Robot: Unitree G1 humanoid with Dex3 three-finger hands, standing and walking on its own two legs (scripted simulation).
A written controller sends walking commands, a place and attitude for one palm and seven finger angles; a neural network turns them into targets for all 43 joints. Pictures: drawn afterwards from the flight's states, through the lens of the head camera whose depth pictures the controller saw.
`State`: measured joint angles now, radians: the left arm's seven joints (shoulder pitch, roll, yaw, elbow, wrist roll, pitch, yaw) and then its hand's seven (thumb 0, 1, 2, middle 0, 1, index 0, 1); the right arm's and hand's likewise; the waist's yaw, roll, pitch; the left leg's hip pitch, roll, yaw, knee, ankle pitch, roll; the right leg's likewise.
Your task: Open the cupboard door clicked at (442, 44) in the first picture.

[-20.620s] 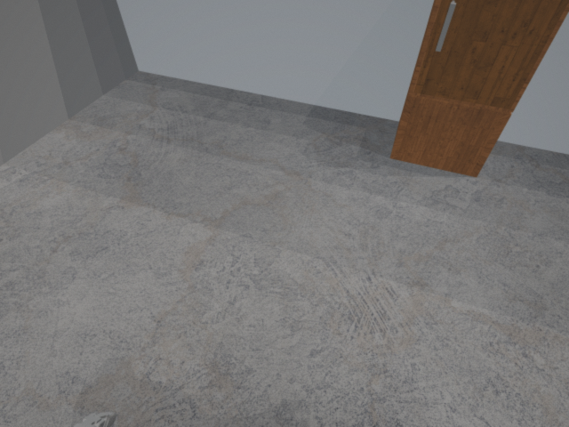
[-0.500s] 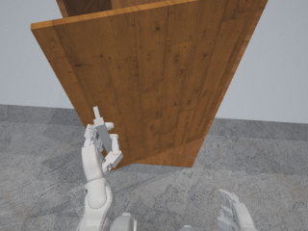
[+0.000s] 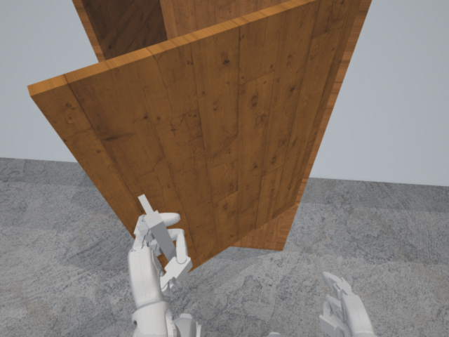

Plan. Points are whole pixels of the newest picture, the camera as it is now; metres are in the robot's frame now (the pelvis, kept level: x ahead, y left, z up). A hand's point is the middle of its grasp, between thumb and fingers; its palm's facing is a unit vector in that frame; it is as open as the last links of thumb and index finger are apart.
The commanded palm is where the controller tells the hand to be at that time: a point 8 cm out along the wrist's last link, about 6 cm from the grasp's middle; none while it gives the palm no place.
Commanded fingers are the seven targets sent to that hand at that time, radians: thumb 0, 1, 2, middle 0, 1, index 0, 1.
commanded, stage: open thumb and fingers to let go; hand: left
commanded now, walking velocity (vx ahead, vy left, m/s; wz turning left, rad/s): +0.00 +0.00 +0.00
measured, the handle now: (161, 235) +0.28 +0.12 +0.05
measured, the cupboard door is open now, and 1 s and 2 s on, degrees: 39 39 39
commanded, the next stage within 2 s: slide the hand sideways off the handle in 0.70 s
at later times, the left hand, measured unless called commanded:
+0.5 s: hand (177, 260) +0.24 +0.09 +0.05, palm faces +0.33 -0.95 +0.01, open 13.7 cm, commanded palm +0.20 +0.14 +0.05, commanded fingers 0.00 -0.50 0.30 -0.22 -0.70 -0.22 -0.70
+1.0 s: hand (167, 284) +0.20 +0.10 +0.05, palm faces -0.15 -0.99 +0.00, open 16.1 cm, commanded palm +0.18 +0.14 +0.05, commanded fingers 0.00 -0.50 0.30 -0.15 -0.30 -0.15 -0.30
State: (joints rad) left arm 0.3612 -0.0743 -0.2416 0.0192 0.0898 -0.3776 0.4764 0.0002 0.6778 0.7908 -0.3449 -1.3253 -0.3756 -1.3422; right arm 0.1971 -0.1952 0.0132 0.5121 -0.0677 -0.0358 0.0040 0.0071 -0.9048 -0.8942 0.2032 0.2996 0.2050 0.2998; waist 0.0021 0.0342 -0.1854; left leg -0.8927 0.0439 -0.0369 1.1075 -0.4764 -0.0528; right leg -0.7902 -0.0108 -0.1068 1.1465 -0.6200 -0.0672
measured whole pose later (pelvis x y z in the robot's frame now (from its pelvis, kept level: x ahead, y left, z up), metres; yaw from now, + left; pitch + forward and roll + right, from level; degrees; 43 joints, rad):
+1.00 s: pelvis -0.02 +0.03 -0.01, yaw -1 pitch +14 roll -1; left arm 0.41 0.10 -0.24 -0.09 -0.05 -0.40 0.01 -0.01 -0.50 0.30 -0.20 -0.41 -0.17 -0.41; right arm 0.23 -0.22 0.02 0.42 -0.02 -0.03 0.01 0.01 -0.90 -0.89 0.20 0.30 0.21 0.30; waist -0.01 0.06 -0.15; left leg -0.93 0.03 -0.02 1.17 -0.48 -0.01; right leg -0.81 -0.02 -0.08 1.17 -0.60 -0.02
